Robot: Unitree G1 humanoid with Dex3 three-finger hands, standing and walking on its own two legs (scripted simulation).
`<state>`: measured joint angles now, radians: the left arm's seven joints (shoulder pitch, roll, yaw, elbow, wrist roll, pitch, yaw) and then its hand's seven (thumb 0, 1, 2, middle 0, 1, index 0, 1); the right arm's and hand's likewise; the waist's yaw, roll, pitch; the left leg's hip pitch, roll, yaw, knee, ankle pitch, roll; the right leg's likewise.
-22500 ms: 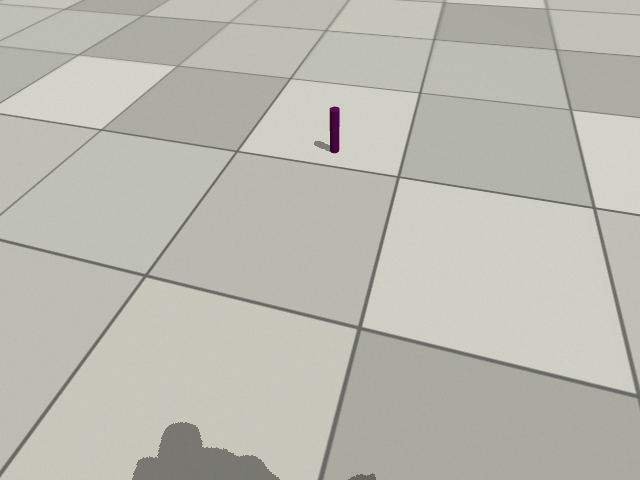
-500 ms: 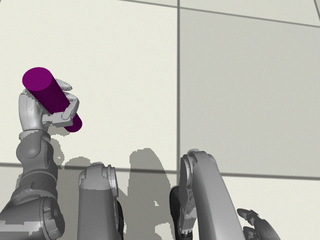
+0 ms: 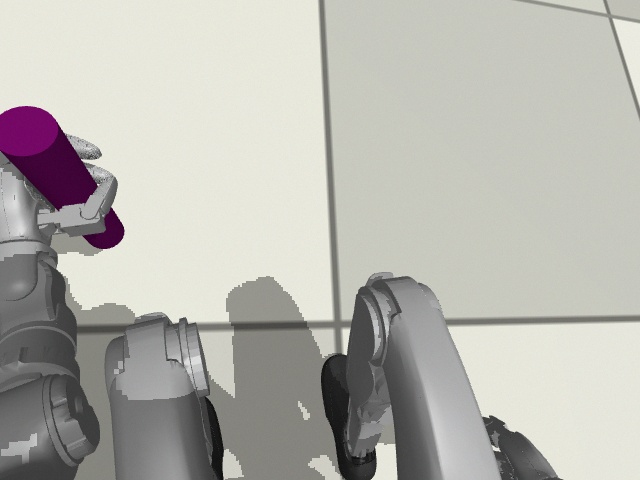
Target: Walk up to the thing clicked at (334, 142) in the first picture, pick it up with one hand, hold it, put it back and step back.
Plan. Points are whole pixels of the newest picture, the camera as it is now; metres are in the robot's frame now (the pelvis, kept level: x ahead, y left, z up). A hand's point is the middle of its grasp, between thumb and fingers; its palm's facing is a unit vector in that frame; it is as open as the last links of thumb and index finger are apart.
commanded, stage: crouch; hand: left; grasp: from the side
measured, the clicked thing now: (75, 194) +0.47 +0.23 -0.07
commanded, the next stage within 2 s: lower in 0.20 s
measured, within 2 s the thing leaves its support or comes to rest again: rests again in 1.64 s
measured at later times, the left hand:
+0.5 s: hand (94, 203) +0.48 +0.22 -0.11, palm faces +0.05 -1.00 -0.03, open 6.5 cm
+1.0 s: hand (109, 212) +0.49 +0.22 -0.16, palm faces +0.05 -1.00 -0.03, open 6.5 cm
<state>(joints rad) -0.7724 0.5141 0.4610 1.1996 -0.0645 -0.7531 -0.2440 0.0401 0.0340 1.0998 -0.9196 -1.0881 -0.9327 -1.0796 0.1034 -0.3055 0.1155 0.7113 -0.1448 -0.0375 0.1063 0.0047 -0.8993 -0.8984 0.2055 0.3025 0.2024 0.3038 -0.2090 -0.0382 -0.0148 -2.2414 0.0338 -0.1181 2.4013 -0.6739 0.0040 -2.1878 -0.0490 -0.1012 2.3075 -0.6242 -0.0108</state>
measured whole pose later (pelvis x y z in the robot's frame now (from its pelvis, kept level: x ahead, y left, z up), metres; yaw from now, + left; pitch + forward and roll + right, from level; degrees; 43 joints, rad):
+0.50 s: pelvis +0.00 +0.00 -0.02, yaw -3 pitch +26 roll -10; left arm -0.77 0.61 0.43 1.25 -0.07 -0.79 -0.23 0.04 0.03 1.10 -0.92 -1.09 -0.93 -1.08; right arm 0.05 -0.33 0.20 0.69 -0.19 -0.01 0.13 0.00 -0.90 -0.90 0.21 0.30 0.20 0.30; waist -0.23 -0.07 0.07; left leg -2.28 0.03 -0.18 2.50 -0.69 0.01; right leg -2.19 -0.04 -0.15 2.36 -0.62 0.00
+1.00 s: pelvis +0.00 +0.01 -0.03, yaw -6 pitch +21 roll -14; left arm -0.80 0.75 0.38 1.37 -0.07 -0.90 -0.16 0.04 0.03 1.11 -0.93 -1.08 -0.94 -1.07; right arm -0.05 -0.35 0.36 0.63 -0.27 0.00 0.14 0.00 -0.91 -0.90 0.21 0.30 0.20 0.30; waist -0.27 -0.17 0.20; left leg -2.26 0.02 -0.27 2.57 -0.70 0.00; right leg -2.13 -0.02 -0.22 2.36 -0.61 0.02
